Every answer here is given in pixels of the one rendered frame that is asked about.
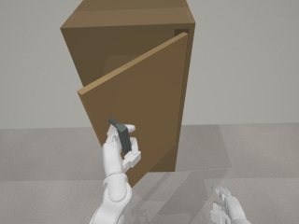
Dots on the handle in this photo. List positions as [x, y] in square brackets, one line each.
[124, 136]

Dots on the robot left forearm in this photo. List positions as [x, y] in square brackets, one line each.
[117, 200]

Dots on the robot left hand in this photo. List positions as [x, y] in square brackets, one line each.
[112, 160]

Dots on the cupboard door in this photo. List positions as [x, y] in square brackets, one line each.
[146, 93]

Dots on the robot right hand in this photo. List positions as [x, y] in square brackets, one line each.
[227, 212]

